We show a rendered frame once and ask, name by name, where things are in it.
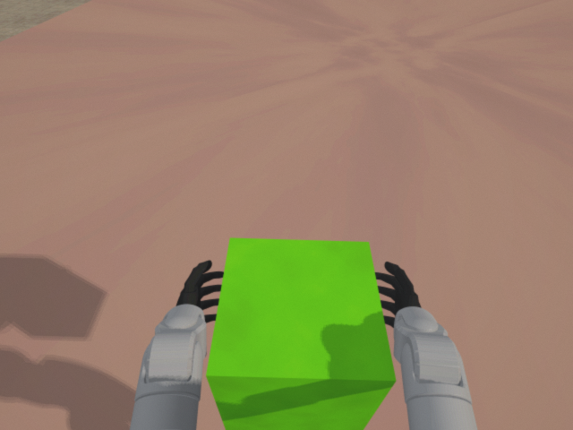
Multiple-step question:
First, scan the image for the robot right hand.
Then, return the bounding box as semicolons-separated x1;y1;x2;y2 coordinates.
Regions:
375;262;422;328

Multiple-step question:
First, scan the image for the robot left hand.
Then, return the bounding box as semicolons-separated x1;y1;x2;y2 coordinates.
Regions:
176;260;224;323

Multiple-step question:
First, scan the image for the left robot forearm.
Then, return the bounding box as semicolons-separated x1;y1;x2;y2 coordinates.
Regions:
130;304;207;430

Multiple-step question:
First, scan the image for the carton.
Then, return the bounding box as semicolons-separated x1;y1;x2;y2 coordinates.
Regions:
206;238;396;430

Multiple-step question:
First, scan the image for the right robot forearm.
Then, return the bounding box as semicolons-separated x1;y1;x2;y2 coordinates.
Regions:
394;306;477;430

